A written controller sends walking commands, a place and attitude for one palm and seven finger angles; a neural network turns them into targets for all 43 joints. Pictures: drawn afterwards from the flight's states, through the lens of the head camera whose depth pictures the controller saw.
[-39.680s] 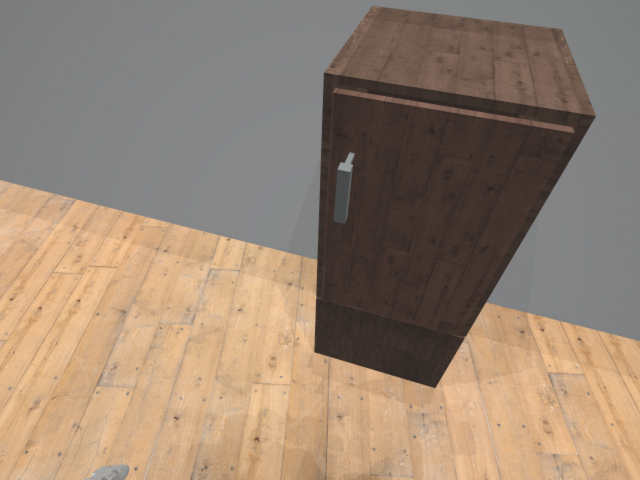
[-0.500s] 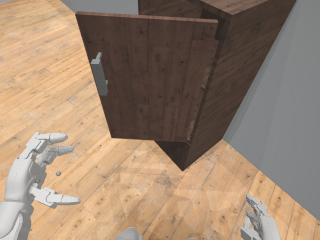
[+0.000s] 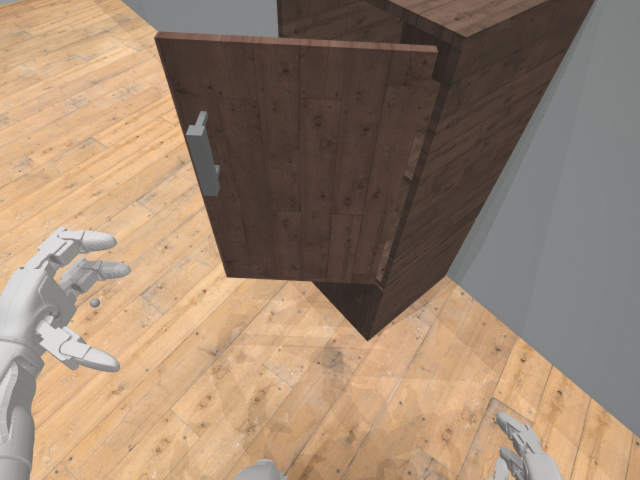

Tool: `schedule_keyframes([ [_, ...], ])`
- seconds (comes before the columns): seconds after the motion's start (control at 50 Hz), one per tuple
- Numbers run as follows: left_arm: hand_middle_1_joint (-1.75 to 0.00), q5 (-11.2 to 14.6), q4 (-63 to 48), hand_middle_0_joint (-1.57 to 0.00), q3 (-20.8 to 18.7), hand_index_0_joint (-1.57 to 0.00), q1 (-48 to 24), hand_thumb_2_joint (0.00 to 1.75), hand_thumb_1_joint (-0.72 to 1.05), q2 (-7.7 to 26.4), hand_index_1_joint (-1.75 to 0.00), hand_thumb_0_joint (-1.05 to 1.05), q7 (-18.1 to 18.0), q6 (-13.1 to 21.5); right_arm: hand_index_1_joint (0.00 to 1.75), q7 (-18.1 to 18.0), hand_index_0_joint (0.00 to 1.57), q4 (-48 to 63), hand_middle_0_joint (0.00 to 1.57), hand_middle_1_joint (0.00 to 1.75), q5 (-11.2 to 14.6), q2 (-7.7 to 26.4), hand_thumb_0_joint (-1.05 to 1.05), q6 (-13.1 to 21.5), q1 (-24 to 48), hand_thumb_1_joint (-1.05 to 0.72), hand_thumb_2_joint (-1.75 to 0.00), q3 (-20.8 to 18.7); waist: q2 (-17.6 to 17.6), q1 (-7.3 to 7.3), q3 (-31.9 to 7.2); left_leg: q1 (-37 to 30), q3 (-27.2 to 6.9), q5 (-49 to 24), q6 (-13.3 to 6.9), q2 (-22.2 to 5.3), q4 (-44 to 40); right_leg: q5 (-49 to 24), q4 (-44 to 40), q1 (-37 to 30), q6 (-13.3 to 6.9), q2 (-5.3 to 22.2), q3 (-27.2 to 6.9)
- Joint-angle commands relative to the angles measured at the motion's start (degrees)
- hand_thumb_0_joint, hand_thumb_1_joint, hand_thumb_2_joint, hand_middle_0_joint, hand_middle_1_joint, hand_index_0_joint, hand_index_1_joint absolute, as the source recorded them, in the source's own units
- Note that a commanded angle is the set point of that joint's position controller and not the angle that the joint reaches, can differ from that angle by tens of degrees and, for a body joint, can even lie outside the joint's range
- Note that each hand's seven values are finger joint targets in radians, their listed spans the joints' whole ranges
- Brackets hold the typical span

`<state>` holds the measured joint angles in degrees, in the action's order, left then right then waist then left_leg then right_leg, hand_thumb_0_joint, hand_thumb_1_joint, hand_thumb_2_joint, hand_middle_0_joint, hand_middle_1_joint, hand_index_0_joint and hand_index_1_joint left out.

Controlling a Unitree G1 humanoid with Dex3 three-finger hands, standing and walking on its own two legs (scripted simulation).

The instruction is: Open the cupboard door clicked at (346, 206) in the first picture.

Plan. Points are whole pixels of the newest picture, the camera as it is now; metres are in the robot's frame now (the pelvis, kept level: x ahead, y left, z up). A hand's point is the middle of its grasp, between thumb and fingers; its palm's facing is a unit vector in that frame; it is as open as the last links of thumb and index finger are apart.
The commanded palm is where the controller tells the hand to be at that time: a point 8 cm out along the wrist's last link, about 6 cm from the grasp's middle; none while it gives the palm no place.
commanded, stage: raise the hand with hooked fingers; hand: left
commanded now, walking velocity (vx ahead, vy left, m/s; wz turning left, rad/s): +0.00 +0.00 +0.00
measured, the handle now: (207, 154) +0.57 +0.22 +0.05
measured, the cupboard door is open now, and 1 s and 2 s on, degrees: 48 48 48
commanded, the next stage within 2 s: move the hooked fingers beside the handle in 0.36 s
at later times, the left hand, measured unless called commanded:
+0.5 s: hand (98, 303) +0.29 +0.27 +0.07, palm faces +0.04 -1.00 -0.04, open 14.0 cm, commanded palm +0.27 +0.32 +0.07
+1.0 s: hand (125, 248) +0.37 +0.27 +0.07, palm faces +0.01 -1.00 -0.02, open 14.0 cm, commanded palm +0.35 +0.32 +0.07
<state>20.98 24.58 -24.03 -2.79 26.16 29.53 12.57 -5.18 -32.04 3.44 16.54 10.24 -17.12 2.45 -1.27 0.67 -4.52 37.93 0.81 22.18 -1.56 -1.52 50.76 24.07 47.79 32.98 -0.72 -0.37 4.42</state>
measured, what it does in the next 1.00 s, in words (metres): stands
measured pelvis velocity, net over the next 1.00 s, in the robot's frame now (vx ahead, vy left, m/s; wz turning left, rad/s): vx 0.00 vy -0.01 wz -0.02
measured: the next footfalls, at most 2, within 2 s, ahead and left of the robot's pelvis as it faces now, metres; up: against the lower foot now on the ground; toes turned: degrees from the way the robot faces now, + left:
none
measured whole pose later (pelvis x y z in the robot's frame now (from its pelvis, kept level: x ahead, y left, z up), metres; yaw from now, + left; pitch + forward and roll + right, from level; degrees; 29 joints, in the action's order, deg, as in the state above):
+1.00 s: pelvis +0.00 -0.01 -0.01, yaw -1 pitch +12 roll -2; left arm 16.7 43.5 -26.9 -21.3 29.8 29.5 16.8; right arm -4.5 -33.5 2.8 16.8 6.0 -19.1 2.2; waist -0.4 3.0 -4.6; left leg 42.7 1.3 22.7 -1.1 -2.4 52.9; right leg 24.6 50.5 38.4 -1.2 -1.2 3.8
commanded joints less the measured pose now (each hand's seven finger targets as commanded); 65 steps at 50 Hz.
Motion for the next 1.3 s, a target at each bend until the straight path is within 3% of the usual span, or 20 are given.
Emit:
schedule_keyframes([
  [0.0, -1.20, 1.55, -13.50, -0.30, -6.46, -0.30, -8.50, 0.30, -0.50, 14.09, -1.20, 0.00, -0.75, 4.44, 0.30, 0.06, 0.20, 8.69, 0.20, 0.30, -0.54, 8.74, 0.00, 3.12, 2.04, -0.90, -0.90, -4.32, -1.59, -1.11, -13.19, -11.59, -2.71, -13.14, -0.14, 1.45, -7.44, -12.21, -6.32, -2.75, -0.90, -1.78, -1.50],
  [0.1, -1.20, 0.88, -16.90, -0.30, -8.11, -0.30, -9.92, 0.30, -0.50, 14.79, -1.20, 0.00, -3.86, 8.64, 0.30, 0.49, 0.20, 8.04, 0.20, 0.30, -0.95, 8.13, 0.00, 2.89, 1.38, -0.90, -0.90, -4.34, -6.33, -1.11, -15.28, -13.95, -2.62, -14.96, 0.26, 1.23, -7.37, -12.74, -4.90, -2.36, -1.04, -1.98, -1.33],
  [0.18, -1.20, -0.33, -15.27, -0.30, -5.22, -0.30, -8.77, 0.30, -0.50, 12.48, -1.20, 0.00, -3.30, 7.95, 0.30, 0.53, 0.20, 7.86, 0.20, 0.30, -0.66, 7.94, 0.00, 2.51, 1.61, -0.90, -0.90, -4.24, -8.59, -0.36, -13.84, -14.58, -3.03, -13.83, 0.40, 0.98, -8.17, -11.43, -5.30, -0.72, -0.95, -1.78, -0.91],
  [0.22, -1.20, 0.01, -13.56, -0.30, -4.80, -0.30, -8.27, 0.30, -0.50, 12.16, -1.20, 0.00, -2.24, 6.49, 0.30, 0.28, 0.20, 8.12, 0.20, 0.30, -0.47, 8.32, 0.00, 2.21, 1.59, -0.90, -0.90, -4.28, -5.30, -0.03, -13.34, -13.50, -2.92, -12.86, 0.08, 0.97, -8.16, -11.56, -5.81, -1.15, -0.76, -1.88, -1.04],
  [0.32, -1.20, 1.38, -11.68, -0.30, -5.82, -0.30, -9.12, 0.30, -0.50, 12.67, -1.20, 0.00, -1.04, 4.87, 0.30, -0.17, 0.20, 8.43, 0.20, 0.30, -0.36, 8.48, 0.00, 1.90, 1.94, -0.90, -0.90, -4.03, -1.82, -0.13, -13.01, -11.89, -2.59, -12.25, -0.09, 1.33, -7.87, -12.35, -6.40, -2.46, -0.55, -1.83, -1.37],
  [0.44, -1.20, 0.85, -13.22, -0.30, -5.31, -0.30, -10.94, 0.30, -0.50, 12.30, -1.20, 0.00, -1.65, 6.68, 0.30, 0.03, 0.20, 8.38, 0.20, 0.30, -0.60, 8.08, 0.00, 1.95, 2.09, -0.90, -0.90, -3.97, -3.72, -0.13, -14.40, -13.14, -2.49, -13.33, 0.00, 1.35, -7.27, -12.95, -5.62, -1.94, -0.60, -1.81, -1.47],
  [0.54, -1.20, -0.23, -7.42, -0.30, -5.43, -0.30, -20.69, 0.30, -0.50, 14.71, -1.20, 0.00, -1.12, 6.89, 0.30, -0.66, 0.20, 6.46, 0.20, 0.30, -0.43, 8.48, 0.00, 1.19, 1.71, -0.90, -0.90, -3.60, -4.20, 1.86, -11.15, -10.35, -2.33, -8.43, -0.11, 1.36, -6.59, -8.62, -6.41, 0.70, -0.46, -1.56, -2.59],
  [0.66, -1.20, -1.39, -2.98, -0.30, -5.40, -0.30, -27.13, 0.30, -0.50, 17.27, -1.20, 0.00, 0.06, 7.17, 0.30, -1.00, 0.20, 5.48, 0.20, 0.30, -0.55, 8.65, 0.00, 0.75, 0.77, -0.90, -0.90, -3.54, -5.69, 1.56, -15.38, -10.99, -2.32, -10.35, -0.23, 1.37, -5.75, -10.48, -5.74, -0.81, -0.65, -1.36, -3.18],
  [0.78, -1.20, -1.87, 4.66, -0.30, -5.60, -0.30, -30.69, 0.30, -0.50, 18.13, -1.20, 0.00, 0.12, 6.58, 0.30, -0.59, 0.20, 5.12, 0.20, 0.30, -0.46, 8.96, 0.00, -0.38, -0.52, -0.90, -0.90, -3.65, -4.24, 1.77, -14.49, -8.20, -2.02, -9.34, -0.28, 1.29, -5.41, -9.96, -5.53, 0.12, -0.43, -1.39, -3.38],
  [0.8, -1.20, -1.65, 4.88, -0.30, -6.78, -0.30, -31.20, 0.30, -0.50, 19.48, -1.20, 0.00, 0.13, 6.77, 0.30, -0.53, 0.20, 5.22, 0.20, 0.30, -0.54, 9.16, 0.00, -0.55, -1.01, -0.90, -0.90, -3.78, -2.89, 1.30, -15.41, -7.81, -2.07, -10.48, -0.41, 1.35, -4.87, -11.15, -5.23, -1.30, -0.67, -1.49, -3.68],
  [0.82, -1.20, -2.05, 5.58, -0.30, -6.59, -0.30, -30.89, 0.30, -0.50, 19.35, -1.20, 0.00, 0.29, 6.67, 0.30, -0.35, 0.20, 5.47, 0.20, 0.30, -0.59, 9.11, 0.00, -0.73, -1.21, -0.90, -0.90, -3.79, -4.11, 0.98, -17.08, -8.06, -1.69, -11.62, -0.35, 1.41, -4.89, -12.72, -4.87, -1.97, -0.55, -1.38, -3.78],
  [0.94, -1.20, -3.05, 8.17, -0.30, -7.05, -0.30, -34.54, 0.30, -0.50, 20.72, -1.20, 0.00, -0.41, 7.97, 0.30, 0.31, 0.20, 5.14, 0.20, 0.30, -0.73, 9.40, 0.00, -2.26, -3.28, -0.90, -0.90, -4.27, -2.64, 1.85, -17.77, -7.49, -1.52, -12.64, -0.53, 1.07, -4.27, -14.03, -4.02, -0.68, -0.26, -1.82, -3.50],
  [0.98, -1.20, -3.50, 10.11, -0.30, -8.78, -0.30, -36.34, 0.30, -0.50, 22.91, -1.20, 0.00, -0.73, 8.54, 0.30, 0.31, 0.20, 4.54, 0.20, 0.30, -0.86, 9.65, 0.00, -2.77, -4.00, -0.90, -0.90, -4.39, -2.98, 1.92, -17.64, -6.14, -1.49, -11.77, -0.50, 1.00, -4.05, -13.16, -3.88, -0.55, -0.21, -1.73, -3.73],
  [1.1, -1.20, -4.25, 12.19, -0.30, -8.02, -0.30, -41.95, 0.30, -0.50, 23.49, -1.20, 0.00, -0.07, 10.21, 0.30, 0.39, 0.20, 3.71, 0.20, 0.30, -1.03, 9.76, 0.00, -3.84, -5.73, -0.90, -0.90, -4.65, -4.96, 2.59, -20.81, -8.33, -1.71, -14.83, -0.76, 0.85, -2.88, -15.43, -2.74, 0.44, -0.58, -2.15, -3.64],
  [1.14, -1.20, -4.99, 11.78, -0.30, -6.40, -0.30, -44.14, 0.30, -0.50, 22.62, -1.20, 0.00, 0.13, 10.62, 0.30, 0.59, 0.20, 3.40, 0.20, 0.30, -1.04, 9.62, 0.00, -4.20, -5.88, -0.90, -0.90, -4.64, -7.77, 3.00, -21.87, -10.59, -2.11, -15.87, -0.50, 0.65, -2.98, -15.47, -2.47, 2.30, -0.62, -2.16, -3.20],
  [1.2, -1.20, -4.81, 12.82, -0.30, -5.92, -0.30, -44.09, 0.30, -0.50, 21.63, -1.20, 0.00, -0.13, 10.53, 0.30, 0.80, 0.20, 3.43, 0.20, 0.30, -1.15, 9.76, 0.00, -4.69, -6.58, -0.90, -0.90, -4.78, -7.19, 3.18, -21.68, -11.91, -2.73, -17.67, -0.47, 0.38, -2.84, -15.44, -2.22, 4.03, -0.94, -2.48, -2.47],
  [1.22, -1.20, -4.99, 14.55, -0.30, -7.36, -0.30, -43.90, 0.30, -0.50, 23.16, -1.20, 0.00, -0.33, 10.25, 0.30, 0.83, 0.20, 2.97, 0.20, 0.30, -1.18, 10.07, 0.00, -5.08, -6.98, -0.90, -0.90, -4.84, -6.03, 2.93, -21.60, -11.74, -3.06, -18.06, -0.21, 0.08, -3.16, -15.59, -2.15, 4.16, -0.84, -2.53, -2.16],
  [1.24, -1.20, -5.11, 15.72, -0.30, -6.09, -0.30, -43.96, 0.30, -0.50, 21.84, -1.20, 0.00, -0.45, 9.76, 0.30, 0.95, 0.20, 3.18, 0.20, 0.30, -1.16, 9.96, 0.00, -5.33, -6.93, -0.90, -0.90, -4.75, -5.03, 3.24, -20.96, -10.48, -2.84, -16.78, -0.35, 0.28, -3.19, -14.90, -2.38, 4.13, -0.62, -2.45, -2.18],
  [1.26, -1.20, -5.26, 17.05, -0.30, -7.08, -0.30, -45.66, 0.30, -0.50, 23.24, -1.20, 0.00, -0.82, 9.56, 0.30, 0.88, 0.20, 2.78, 0.20, 0.30, -1.11, 10.17, 0.00, -5.61, -7.06, -0.90, -0.90, -4.83, -4.19, 3.55, -19.68, -9.46, -2.82, -15.51, -0.43, 0.12, -3.14, -14.36, -2.57, 4.53, -0.53, -2.35, -2.29],
  [1.28, -1.20, -5.60, 17.82, -0.30, -5.67, -0.30, -46.61, 0.30, -0.50, 21.78, -1.20, 0.00, -0.91, 9.34, 0.30, 0.94, 0.20, 2.92, 0.20, 0.30, -1.16, 9.96, 0.00, -5.80, -7.12, -0.90, -0.90, -4.77, -4.51, 3.88, -19.65, -8.85, -2.57, -14.76, -0.51, 0.31, -3.08, -13.81, -2.51, 4.78, -0.40, -2.23, -2.30],
])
